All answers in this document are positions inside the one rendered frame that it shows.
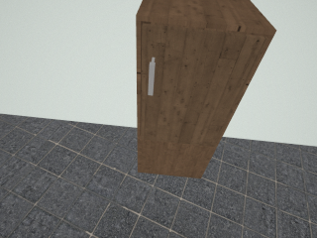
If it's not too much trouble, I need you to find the cupboard door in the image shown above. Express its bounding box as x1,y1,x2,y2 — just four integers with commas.
141,23,268,147

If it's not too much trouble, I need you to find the handle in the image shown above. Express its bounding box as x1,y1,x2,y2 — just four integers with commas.
148,57,156,96

